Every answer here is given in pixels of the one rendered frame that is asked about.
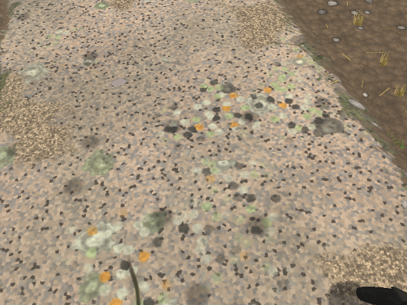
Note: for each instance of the right robot hand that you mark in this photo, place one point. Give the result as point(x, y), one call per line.
point(382, 296)

